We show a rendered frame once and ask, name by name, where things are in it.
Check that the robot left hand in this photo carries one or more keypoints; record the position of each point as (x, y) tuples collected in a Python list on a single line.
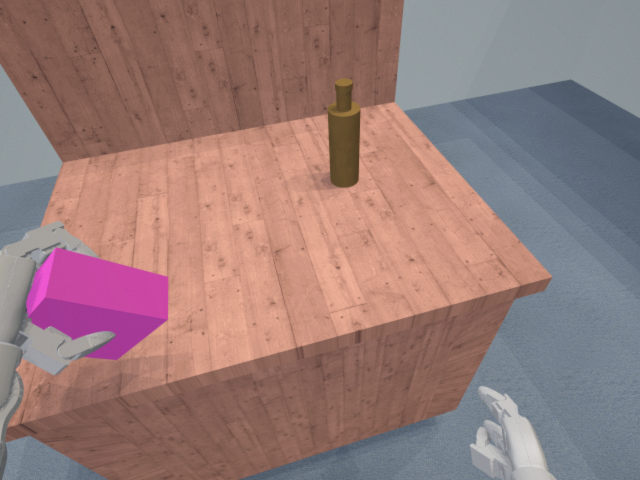
[(49, 349)]

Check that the robot left forearm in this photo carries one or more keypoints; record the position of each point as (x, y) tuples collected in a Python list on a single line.
[(11, 393)]

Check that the robot right hand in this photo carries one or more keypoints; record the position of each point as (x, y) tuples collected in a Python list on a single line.
[(516, 439)]

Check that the table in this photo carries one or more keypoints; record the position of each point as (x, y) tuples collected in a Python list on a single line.
[(302, 316)]

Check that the sponge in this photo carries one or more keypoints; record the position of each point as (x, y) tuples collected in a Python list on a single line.
[(80, 295)]

